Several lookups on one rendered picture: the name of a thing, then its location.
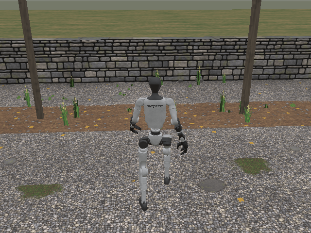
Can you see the robot right hand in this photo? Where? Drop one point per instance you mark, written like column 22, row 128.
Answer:
column 185, row 146

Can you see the left robot thigh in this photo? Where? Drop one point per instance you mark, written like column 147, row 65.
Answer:
column 142, row 154

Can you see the left robot upper arm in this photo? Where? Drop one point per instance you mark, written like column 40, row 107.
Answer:
column 137, row 109

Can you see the left robot shin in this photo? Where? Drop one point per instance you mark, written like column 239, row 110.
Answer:
column 143, row 186

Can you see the robot right forearm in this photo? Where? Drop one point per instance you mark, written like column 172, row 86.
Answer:
column 179, row 131

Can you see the right robot upper arm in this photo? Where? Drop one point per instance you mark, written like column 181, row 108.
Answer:
column 172, row 109

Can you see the robot left hand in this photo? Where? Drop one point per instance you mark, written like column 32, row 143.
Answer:
column 137, row 127

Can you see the robot left forearm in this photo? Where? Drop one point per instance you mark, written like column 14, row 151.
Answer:
column 132, row 124

